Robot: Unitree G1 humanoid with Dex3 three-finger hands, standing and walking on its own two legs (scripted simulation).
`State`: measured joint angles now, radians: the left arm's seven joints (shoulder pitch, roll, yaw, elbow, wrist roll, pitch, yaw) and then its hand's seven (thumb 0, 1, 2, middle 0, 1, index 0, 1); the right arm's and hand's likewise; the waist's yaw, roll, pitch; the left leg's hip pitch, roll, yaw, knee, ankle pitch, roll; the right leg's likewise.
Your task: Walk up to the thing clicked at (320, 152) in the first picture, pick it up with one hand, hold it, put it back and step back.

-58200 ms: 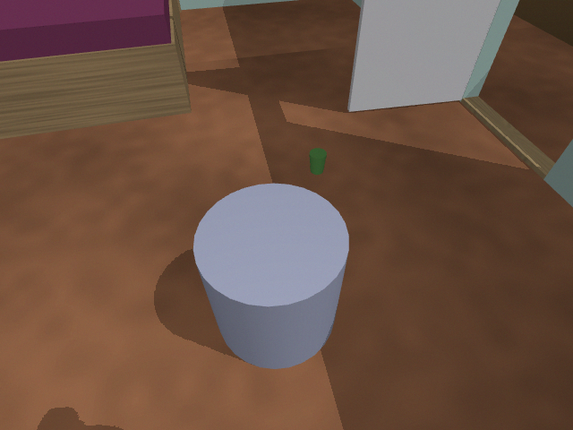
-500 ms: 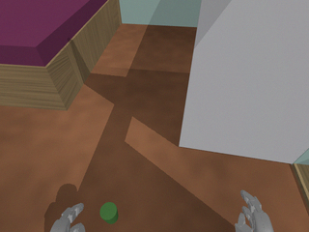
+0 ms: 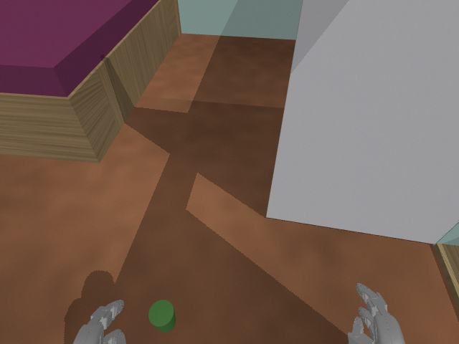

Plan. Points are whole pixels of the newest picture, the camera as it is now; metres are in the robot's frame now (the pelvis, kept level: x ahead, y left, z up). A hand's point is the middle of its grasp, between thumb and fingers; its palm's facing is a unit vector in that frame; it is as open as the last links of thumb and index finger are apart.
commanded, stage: home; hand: left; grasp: from above
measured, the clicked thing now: (164, 317) +0.39 +0.25 -0.66
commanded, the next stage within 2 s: stand in 0.48 s
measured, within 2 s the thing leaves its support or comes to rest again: neither
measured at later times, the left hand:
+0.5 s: hand out of the picture +0.17 +0.18 -0.04, palm faces +0.04 -0.98 -0.21, open 7.4 cm
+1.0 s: hand out of the picture +0.07 +0.24 -0.11, palm faces +0.04 -0.94 -0.34, open 7.4 cm
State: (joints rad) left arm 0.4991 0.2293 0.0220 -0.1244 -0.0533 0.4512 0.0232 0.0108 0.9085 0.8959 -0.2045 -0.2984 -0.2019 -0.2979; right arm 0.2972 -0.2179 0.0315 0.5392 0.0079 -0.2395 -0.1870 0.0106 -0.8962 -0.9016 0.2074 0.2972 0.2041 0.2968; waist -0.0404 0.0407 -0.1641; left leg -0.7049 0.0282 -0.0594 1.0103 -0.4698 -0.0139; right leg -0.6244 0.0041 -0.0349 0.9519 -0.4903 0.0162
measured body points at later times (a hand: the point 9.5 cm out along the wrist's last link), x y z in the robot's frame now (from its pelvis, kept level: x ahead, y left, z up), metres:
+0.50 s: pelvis +0.00 +0.00 +0.00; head +0.02 +0.01 +0.45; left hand +0.16 +0.23 -0.03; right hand +0.16 -0.24 -0.06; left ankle +0.02 +0.12 -0.68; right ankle -0.01 -0.13 -0.68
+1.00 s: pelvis +0.00 +0.01 +0.04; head +0.02 +0.01 +0.49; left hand +0.07 +0.29 -0.09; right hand +0.09 -0.28 -0.08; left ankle +0.02 +0.12 -0.68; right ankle -0.01 -0.13 -0.68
